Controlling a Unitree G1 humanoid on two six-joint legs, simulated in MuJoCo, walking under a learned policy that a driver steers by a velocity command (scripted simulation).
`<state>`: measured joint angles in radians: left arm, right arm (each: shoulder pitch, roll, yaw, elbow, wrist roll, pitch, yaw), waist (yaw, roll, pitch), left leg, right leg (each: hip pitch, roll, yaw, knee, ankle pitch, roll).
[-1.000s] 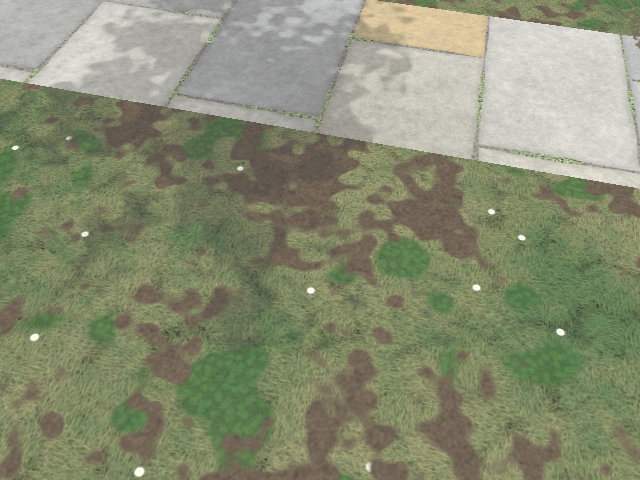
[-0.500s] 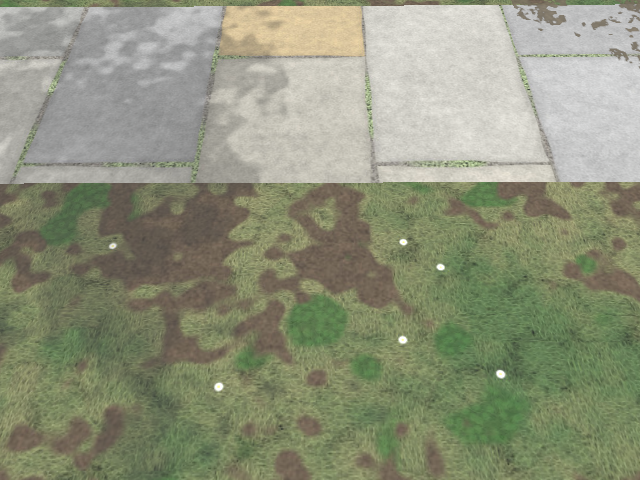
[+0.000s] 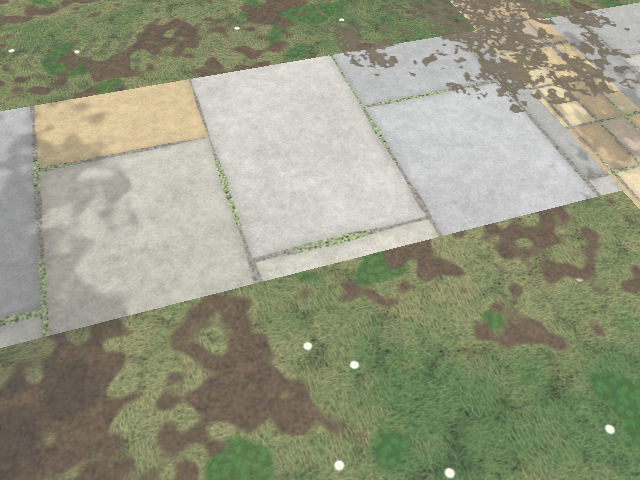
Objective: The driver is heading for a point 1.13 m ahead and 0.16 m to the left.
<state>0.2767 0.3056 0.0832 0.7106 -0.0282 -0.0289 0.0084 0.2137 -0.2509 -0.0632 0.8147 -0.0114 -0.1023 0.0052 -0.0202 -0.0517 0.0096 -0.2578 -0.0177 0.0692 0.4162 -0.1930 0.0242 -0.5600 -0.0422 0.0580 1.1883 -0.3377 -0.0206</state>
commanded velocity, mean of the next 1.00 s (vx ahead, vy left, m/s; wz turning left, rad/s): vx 0.50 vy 0.00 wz -0.07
